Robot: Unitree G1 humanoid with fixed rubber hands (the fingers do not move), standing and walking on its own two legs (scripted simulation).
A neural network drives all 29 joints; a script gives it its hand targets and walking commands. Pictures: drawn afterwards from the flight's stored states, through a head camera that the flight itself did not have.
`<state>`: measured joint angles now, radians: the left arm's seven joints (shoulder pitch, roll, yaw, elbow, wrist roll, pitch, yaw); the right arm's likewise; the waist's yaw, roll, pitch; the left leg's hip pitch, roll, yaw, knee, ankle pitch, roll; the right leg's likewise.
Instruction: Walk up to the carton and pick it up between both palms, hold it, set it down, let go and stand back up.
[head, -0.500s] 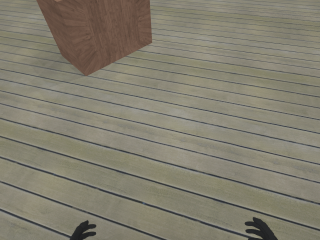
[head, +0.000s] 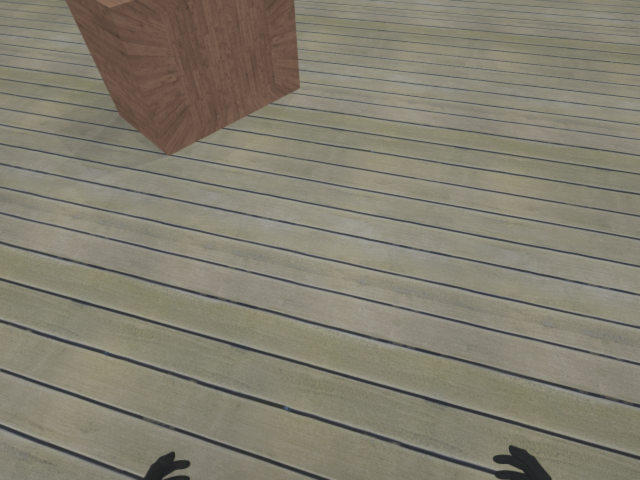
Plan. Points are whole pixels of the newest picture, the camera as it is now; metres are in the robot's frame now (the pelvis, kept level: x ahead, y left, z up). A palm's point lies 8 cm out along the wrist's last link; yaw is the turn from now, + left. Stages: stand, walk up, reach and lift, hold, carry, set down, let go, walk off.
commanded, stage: stand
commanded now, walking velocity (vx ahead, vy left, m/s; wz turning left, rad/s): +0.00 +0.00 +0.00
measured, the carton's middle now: out of the picture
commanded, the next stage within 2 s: walk up in 0.60 s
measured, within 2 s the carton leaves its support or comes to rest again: neither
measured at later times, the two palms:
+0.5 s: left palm out of the picture +0.10 +0.24 -0.10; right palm out of the picture +0.09 -0.25 -0.10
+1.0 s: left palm out of the picture +0.07 +0.29 -0.09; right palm out of the picture +0.11 -0.25 -0.09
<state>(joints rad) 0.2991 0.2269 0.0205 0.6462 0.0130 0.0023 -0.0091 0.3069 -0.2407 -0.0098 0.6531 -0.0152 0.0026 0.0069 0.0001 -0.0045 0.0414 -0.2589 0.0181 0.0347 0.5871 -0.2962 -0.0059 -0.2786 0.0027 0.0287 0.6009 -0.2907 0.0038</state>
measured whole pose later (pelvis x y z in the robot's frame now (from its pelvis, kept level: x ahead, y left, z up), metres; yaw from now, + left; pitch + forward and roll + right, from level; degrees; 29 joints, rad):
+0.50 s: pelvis +0.00 +0.00 +0.00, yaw -1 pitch -2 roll +1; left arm 0.30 0.23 0.00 0.67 0.01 0.00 0.00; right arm 0.31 -0.25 0.00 0.67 -0.01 0.00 0.01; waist 0.00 0.00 0.04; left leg -0.25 0.02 0.05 0.57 -0.29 -0.01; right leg -0.28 0.01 0.04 0.59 -0.28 0.00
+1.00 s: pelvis +0.02 +0.02 +0.01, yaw +7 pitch -1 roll -1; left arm 0.29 0.27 0.03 0.72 0.08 -0.07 -0.01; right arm 0.40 -0.30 -0.06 0.69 -0.05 0.01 0.08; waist 0.04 -0.01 0.01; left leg -0.52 0.07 0.02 0.98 -0.43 0.01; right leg -0.20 -0.07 -0.11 0.55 -0.39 -0.06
